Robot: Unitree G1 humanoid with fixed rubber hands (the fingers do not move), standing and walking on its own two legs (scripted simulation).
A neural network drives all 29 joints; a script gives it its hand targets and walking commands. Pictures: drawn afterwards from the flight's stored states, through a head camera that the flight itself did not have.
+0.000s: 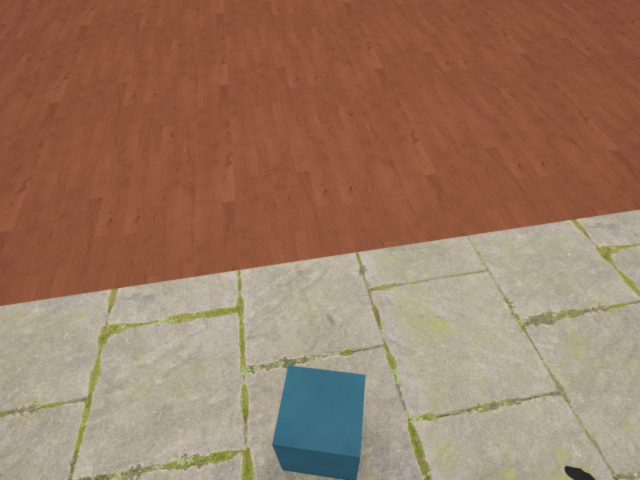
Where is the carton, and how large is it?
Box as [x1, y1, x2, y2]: [272, 365, 364, 479]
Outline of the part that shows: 288,365 272,443 282,469 343,479 355,479 360,454 364,375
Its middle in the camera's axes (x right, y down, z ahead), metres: +0.01 +0.50 +1.07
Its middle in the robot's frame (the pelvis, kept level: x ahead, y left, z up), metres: +0.41 +0.03 -0.66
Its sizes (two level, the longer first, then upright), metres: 0.210 0.200 0.250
